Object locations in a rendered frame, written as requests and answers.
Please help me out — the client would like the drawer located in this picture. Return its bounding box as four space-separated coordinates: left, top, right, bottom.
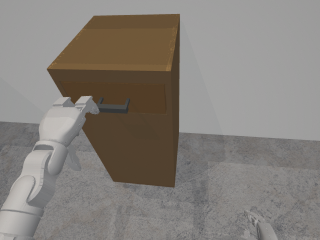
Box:
61 81 167 114

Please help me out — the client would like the robot left forearm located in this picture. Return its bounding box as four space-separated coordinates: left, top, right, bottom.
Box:
0 140 69 240

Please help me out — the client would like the handle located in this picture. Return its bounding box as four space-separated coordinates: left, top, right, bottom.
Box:
96 97 130 114

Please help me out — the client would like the left robot hand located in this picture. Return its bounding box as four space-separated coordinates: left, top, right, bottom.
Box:
39 96 100 171

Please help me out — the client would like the right robot hand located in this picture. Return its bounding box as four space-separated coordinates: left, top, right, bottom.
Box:
241 210 278 240

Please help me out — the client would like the cabinet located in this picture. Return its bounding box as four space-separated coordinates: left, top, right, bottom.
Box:
47 14 180 188

